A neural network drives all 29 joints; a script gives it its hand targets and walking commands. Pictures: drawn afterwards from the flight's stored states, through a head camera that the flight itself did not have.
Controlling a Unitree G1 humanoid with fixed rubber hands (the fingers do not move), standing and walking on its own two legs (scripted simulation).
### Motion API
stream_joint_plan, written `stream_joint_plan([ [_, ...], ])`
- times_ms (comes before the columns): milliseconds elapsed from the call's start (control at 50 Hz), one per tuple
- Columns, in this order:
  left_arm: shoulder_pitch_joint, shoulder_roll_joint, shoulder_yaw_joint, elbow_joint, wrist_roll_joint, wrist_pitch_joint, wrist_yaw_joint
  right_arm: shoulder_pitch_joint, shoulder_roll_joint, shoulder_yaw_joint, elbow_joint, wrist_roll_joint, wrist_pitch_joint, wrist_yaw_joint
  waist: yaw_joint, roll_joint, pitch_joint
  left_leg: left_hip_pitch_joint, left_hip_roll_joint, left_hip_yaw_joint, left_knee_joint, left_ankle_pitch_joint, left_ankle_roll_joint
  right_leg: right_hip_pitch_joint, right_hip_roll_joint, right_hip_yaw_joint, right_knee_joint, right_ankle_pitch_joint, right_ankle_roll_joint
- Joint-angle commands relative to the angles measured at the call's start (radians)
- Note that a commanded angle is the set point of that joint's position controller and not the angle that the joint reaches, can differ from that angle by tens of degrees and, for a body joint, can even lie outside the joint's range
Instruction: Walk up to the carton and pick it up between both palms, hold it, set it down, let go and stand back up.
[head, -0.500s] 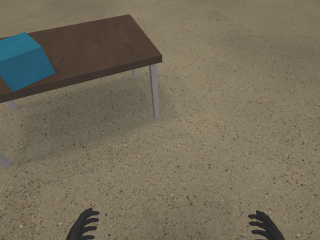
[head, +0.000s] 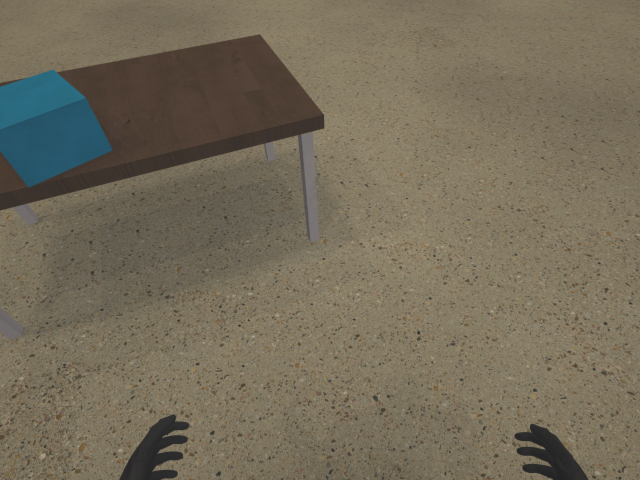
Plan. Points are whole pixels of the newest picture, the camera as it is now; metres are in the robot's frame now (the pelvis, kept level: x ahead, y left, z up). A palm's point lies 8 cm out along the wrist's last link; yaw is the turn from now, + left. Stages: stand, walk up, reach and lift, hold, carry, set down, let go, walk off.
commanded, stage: stand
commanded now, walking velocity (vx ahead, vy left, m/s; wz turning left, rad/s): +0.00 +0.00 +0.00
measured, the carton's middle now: (41, 125) +1.00 +0.82 -0.07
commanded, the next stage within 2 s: walk up in 1.50 s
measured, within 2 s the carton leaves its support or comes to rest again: neither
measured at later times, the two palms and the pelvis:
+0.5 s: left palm out of the picture +0.15 +0.27 -0.07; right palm out of the picture +0.13 -0.27 -0.08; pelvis +0.00 +0.00 +0.00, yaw +0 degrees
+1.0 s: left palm out of the picture +0.14 +0.28 -0.06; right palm out of the picture +0.11 -0.27 -0.08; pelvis -0.01 +0.01 +0.00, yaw +0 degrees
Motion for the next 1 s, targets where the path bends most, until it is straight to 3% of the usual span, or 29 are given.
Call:
stream_joint_plan([
  [0, -0.071, 0.197, 0.071, -0.067, 0.006, -0.044, 0.009, -0.060, -0.191, -0.057, -0.099, 0.012, -0.040, -0.004, -0.010, 0.001, -0.070, 0.056, 0.087, -0.087, -0.137, 0.277, 0.039, 0.073, -0.089, 0.094, -0.153, 0.298, -0.050],
  [180, -0.062, 0.206, 0.067, -0.057, 0.003, -0.045, 0.009, -0.057, -0.210, -0.057, -0.074, 0.014, -0.037, -0.007, -0.005, 0.003, -0.062, 0.056, 0.091, -0.095, -0.152, 0.275, 0.039, 0.080, -0.095, 0.101, -0.169, 0.296, -0.051],
  [200, -0.072, 0.205, 0.066, -0.057, 0.002, -0.044, 0.010, -0.068, -0.206, -0.059, -0.077, 0.015, -0.037, -0.005, -0.007, -0.016, -0.060, 0.059, 0.090, -0.092, -0.155, 0.268, 0.037, 0.079, -0.095, 0.095, -0.170, 0.294, -0.051],
  [320, -0.060, 0.209, 0.064, -0.044, 0.000, -0.040, 0.009, -0.077, -0.216, -0.055, -0.061, 0.013, -0.037, -0.005, 0.005, -0.003, -0.042, 0.053, 0.096, -0.105, -0.176, 0.273, 0.040, 0.084, -0.090, 0.089, -0.174, 0.270, -0.047],
  [460, -0.075, 0.214, 0.065, -0.041, -0.002, -0.043, 0.010, -0.065, -0.228, -0.058, -0.039, 0.018, -0.037, -0.006, -0.009, -0.006, -0.042, 0.066, 0.095, -0.102, -0.178, 0.268, 0.035, 0.079, -0.097, 0.101, -0.188, 0.275, -0.051],
  [720, -0.065, 0.220, 0.057, -0.023, -0.006, -0.041, 0.015, -0.081, -0.234, -0.049, -0.013, 0.020, -0.035, -0.003, 0.002, 0.009, -0.019, 0.057, 0.104, -0.116, -0.206, 0.313, 0.039, 0.097, -0.097, 0.095, -0.190, 0.299, -0.049],
  [980, -0.080, 0.225, 0.056, -0.008, -0.007, -0.038, 0.012, -0.093, -0.248, -0.047, 0.011, 0.024, -0.038, -0.004, 0.001, 0.012, 0.002, 0.050, 0.109, -0.130, -0.232, 0.264, 0.039, 0.085, -0.098, 0.106, -0.219, 0.264, -0.050],
])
